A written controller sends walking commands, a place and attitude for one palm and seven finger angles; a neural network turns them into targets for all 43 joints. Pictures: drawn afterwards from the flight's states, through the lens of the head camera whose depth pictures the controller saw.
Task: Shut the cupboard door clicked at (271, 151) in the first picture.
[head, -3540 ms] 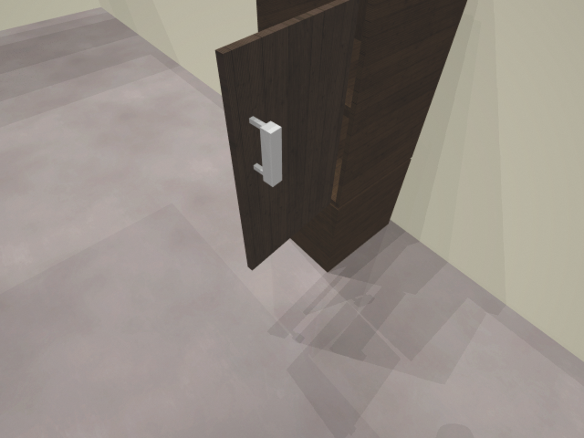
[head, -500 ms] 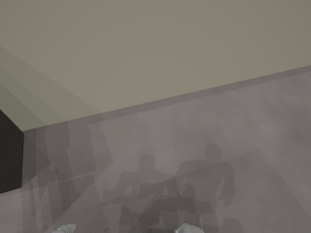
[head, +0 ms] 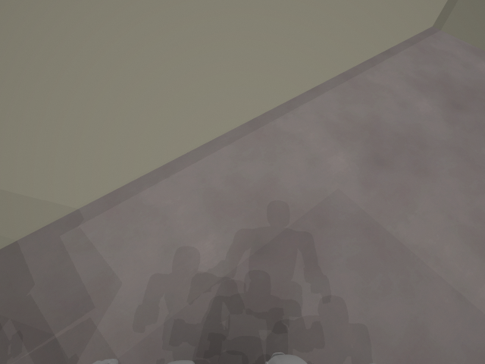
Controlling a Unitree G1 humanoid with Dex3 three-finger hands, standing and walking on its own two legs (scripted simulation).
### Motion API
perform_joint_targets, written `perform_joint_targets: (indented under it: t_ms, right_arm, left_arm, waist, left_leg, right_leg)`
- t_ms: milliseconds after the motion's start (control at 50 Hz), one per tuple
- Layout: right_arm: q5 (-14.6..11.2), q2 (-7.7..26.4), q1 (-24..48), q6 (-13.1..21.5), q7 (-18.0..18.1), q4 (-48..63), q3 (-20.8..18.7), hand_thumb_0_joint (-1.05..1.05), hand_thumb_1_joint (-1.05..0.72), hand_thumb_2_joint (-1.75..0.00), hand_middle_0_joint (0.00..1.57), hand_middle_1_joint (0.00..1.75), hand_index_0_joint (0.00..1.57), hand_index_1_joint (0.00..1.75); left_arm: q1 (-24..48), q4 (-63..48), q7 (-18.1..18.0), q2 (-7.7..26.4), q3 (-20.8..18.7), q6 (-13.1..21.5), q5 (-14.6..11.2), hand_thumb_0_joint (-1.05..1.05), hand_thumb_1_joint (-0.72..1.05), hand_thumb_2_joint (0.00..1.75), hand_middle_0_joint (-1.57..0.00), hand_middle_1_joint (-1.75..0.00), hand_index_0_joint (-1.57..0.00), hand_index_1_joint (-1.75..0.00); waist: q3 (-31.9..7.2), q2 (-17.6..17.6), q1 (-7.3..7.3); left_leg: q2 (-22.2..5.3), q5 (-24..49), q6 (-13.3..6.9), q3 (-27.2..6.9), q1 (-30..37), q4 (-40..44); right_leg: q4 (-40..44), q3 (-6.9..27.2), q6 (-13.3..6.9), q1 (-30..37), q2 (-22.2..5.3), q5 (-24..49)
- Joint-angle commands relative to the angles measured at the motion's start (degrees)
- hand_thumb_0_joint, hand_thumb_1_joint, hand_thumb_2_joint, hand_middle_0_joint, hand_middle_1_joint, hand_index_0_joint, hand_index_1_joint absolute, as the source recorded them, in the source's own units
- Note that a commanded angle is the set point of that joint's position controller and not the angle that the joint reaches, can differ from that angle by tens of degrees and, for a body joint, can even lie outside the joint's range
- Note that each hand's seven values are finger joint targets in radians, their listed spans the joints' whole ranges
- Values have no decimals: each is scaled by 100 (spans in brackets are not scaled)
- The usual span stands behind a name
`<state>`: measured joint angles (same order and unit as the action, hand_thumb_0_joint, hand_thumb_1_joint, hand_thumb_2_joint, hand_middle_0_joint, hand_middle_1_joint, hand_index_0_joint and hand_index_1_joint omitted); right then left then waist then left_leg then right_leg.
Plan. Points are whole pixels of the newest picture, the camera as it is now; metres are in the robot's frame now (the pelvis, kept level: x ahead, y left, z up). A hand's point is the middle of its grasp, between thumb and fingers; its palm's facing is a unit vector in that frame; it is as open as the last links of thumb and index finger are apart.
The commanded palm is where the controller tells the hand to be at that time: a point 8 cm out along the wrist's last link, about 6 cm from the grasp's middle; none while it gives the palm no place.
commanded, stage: walk around to get in front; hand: left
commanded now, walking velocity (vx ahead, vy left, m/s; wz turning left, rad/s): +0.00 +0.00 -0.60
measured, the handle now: out of the picture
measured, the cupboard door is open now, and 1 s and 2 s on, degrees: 96 96 96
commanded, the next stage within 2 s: walk to a spot facing it in 1.58 s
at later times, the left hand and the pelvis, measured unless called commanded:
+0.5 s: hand (166, 355) +0.15 +0.14 -0.16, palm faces -0.25 -0.95 -0.21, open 7.4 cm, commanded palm none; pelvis +0.04 -0.04 +0.01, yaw -17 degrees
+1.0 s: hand (285, 228) +0.42 -0.09 -0.15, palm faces -0.60 -0.77 -0.22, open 7.4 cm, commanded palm none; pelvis +0.17 -0.15 -0.01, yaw -34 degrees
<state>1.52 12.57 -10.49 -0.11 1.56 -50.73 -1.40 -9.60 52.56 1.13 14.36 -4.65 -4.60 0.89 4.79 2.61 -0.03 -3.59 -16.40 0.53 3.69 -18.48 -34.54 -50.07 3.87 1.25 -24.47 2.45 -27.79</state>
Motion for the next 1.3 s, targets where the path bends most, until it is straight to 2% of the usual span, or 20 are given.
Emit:
perform_joint_targets:
  t_ms: [0,160,180,200,220,280,440,480,500,520,540,560,640,820,880,900,920,940,1040,1280]
  right_arm:
    - [59,1176,-175,100,113,345,-294,0,-90,-90,20,30,20,30]
    - [6,1357,-514,2,24,179,-432,0,-90,-90,20,30,20,30]
    - [-30,1292,-395,-16,2,249,-441,0,-90,-90,20,30,20,30]
    - [-100,883,-312,-35,-28,423,-385,0,-90,-90,20,30,20,30]
    - [-90,705,137,-78,-16,667,-276,0,-90,-90,20,30,20,30]
    - [-58,790,372,-61,-19,549,-306,0,-90,-90,20,30,20,30]
    - [-58,542,266,142,-197,448,-299,0,-90,-90,20,30,20,30]
    - [-53,620,-341,221,-140,253,-301,0,-90,-90,20,30,20,30]
    - [-43,873,-873,275,-61,58,-349,0,-90,-90,20,30,20,30]
    - [88,1520,-1503,326,-7,-84,-484,0,-90,-90,20,30,20,30]
    - [81,1749,-1946,329,44,-66,-493,0,-90,-90,20,30,20,30]
    - [96,1686,-1678,344,6,24,-443,0,-90,-90,20,30,20,30]
    - [26,797,-1017,443,38,34,-185,0,-90,-90,20,30,20,30]
    - [83,858,-1601,389,-24,-409,-233,0,-90,-90,20,30,20,30]
    - [5,978,-1184,364,-62,-337,-235,0,-90,-90,20,30,20,30]
    - [-126,629,-1003,386,-133,-134,-158,0,-90,-90,20,30,20,30]
    - [-171,480,-667,398,-111,151,-149,0,-90,-90,20,30,20,30]
    - [-143,668,-381,352,-86,127,-216,0,-90,-90,20,30,20,30]
    - [32,263,-1031,150,-152,-436,-222,0,-90,-90,20,30,20,30]
    - [-11,252,593,358,-295,29,-224,0,-90,-90,20,30,20,30]
  left_arm:
    - [287,-601,120,453,-150,186,40,0,90,90,-20,-30,-20,-30]
    - [125,-570,142,386,-46,258,16,0,90,90,-20,-30,-20,-30]
    - [-225,-475,115,600,-107,291,30,0,90,90,-20,-30,-20,-30]
    - [-545,-373,33,1256,-231,354,98,0,90,90,-20,-30,-20,-30]
    - [-898,-274,-39,1645,-306,362,30,0,90,90,-20,-30,-20,-30]
    - [-346,-368,-155,1146,-262,370,33,0,90,90,-20,-30,-20,-30]
    - [-292,-258,-23,1137,-252,525,86,0,90,90,-20,-30,-20,-30]
    - [6,-306,8,1048,-255,511,50,0,90,90,-20,-30,-20,-30]
    - [123,-377,31,762,-191,504,36,0,90,90,-20,-30,-20,-30]
    - [86,-537,91,272,-86,484,-27,0,90,90,-20,-30,-20,-30]
    - [538,-835,123,339,-60,536,6,0,90,90,-20,-30,-20,-30]
    - [621,-839,178,431,-126,581,72,0,90,90,-20,-30,-20,-30]
    - [321,-431,333,89,-76,475,118,0,90,90,-20,-30,-20,-30]
    - [1150,-576,346,-3,60,442,87,0,90,90,-20,-30,-20,-30]
    - [-644,-30,254,446,-91,578,100,0,90,90,-20,-30,-20,-30]
    - [-1704,250,146,1204,-302,659,126,0,90,90,-20,-30,-20,-30]
    - [-1968,336,72,1625,-361,649,-28,0,90,90,-20,-30,-20,-30]
    - [-1484,197,-41,1541,-343,604,-63,0,90,90,-20,-30,-20,-30]
    - [-45,-72,-94,564,-52,766,56,0,90,90,-20,-30,-20,-30]
    - [-999,575,-96,568,-21,912,12,0,90,90,-20,-30,-20,-30]
  waist:
    - [-345,-1434,31]
    - [-746,-1434,-43]
    - [-790,-1004,145]
    - [-879,800,283]
    - [-821,1567,613]
    - [-572,1257,334]
    - [-343,701,162]
    - [-357,569,-219]
    - [-454,-125,-484]
    - [-653,-2021,-747]
    - [-570,-1888,-865]
    - [-346,-1064,-686]
    - [-98,-1485,-147]
    - [-22,-1216,-308]
    - [-900,-545,664]
    - [-1650,952,1126]
    - [-1763,1473,1076]
    - [-1223,593,889]
    - [-436,523,-217]
    - [-163,348,146]
  left_leg:
    - [-1656,1906,-774,-1042,682,1649]
    - [-1525,2321,-337,73,821,537]
    - [-1334,1699,-69,254,299,-39]
    - [-622,-127,337,843,-973,-1266]
    - [-156,-2285,438,368,-1647,-2415]
    - [-347,-1299,408,-360,-2057,-3066]
    - [166,-638,366,92,-467,-563]
    - [267,-3,340,216,832,469]
    - [-63,-270,251,-94,1934,1107]
    - [-1686,-1737,-247,-2189,2690,1921]
    - [-2831,-2166,-850,-3462,2381,2524]
    - [-2892,-2349,-1070,-3471,1744,2639]
    - [-1570,972,-351,-513,1591,2157]
    - [-1682,2131,-431,768,1508,1788]
    - [-1301,3374,-105,1233,574,-659]
    - [-687,1112,156,1372,-1148,-2646]
    - [-75,-1992,298,635,-2356,-4264]
    - [-419,-1562,214,-179,-2541,-4591]
    - [-678,-47,350,-123,-1206,-2844]
    - [-122,522,190,139,-979,21]
  right_leg:
    - [-1503,-312,173,-711,-426,-31]
    - [1761,-1091,-20,1070,-176,942]
    - [2468,-830,-147,1814,-361,1730]
    - [3082,1035,-632,2710,-1763,3028]
    - [3262,2059,-1308,2516,-2672,3860]
    - [3147,1634,-1384,2250,-1938,2397]
    - [3355,1639,-1226,1281,-1412,522]
    - [2973,1454,-972,433,-1100,175]
    - [2287,1172,-716,-426,-744,8]
    - [385,209,-323,-1592,161,-583]
    - [-907,-140,-209,-1969,-129,-743]
    - [-1614,1,-234,-1991,-453,-432]
    - [-1814,-438,-26,-1799,-775,1160]
    - [887,-1227,-237,-406,-494,1253]
    - [1736,-1328,-628,2565,-97,1329]
    - [2308,710,-1125,4312,-1573,751]
    - [3308,2944,-1680,4396,-2812,1447]
    - [3580,2911,-1784,3481,-2857,598]
    - [3820,431,-1182,990,-1606,1576]
    - [3405,564,-1120,2391,-1586,3293]
